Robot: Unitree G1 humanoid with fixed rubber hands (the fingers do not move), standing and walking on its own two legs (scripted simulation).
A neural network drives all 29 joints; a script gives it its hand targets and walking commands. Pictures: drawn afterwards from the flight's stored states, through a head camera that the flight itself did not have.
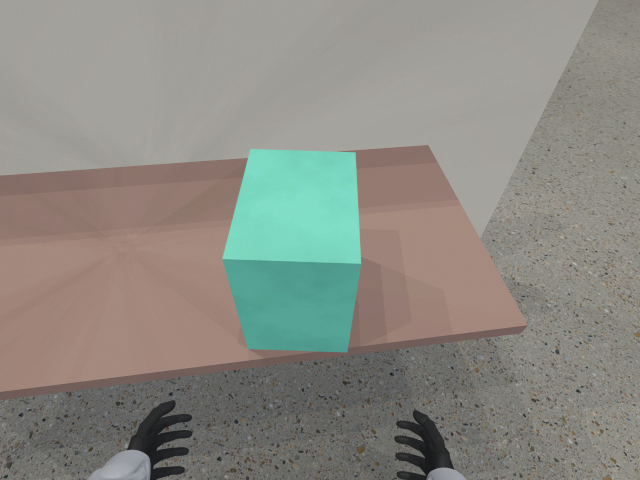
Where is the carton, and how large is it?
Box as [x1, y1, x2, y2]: [222, 149, 360, 352]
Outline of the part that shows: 250,149 222,258 247,347 262,349 346,352 360,267 355,152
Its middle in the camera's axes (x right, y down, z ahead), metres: -0.03 +0.03 +0.62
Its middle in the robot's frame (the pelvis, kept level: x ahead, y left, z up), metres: +0.44 +0.06 -0.01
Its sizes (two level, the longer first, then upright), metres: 0.220 0.165 0.240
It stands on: a table, 0.66 m high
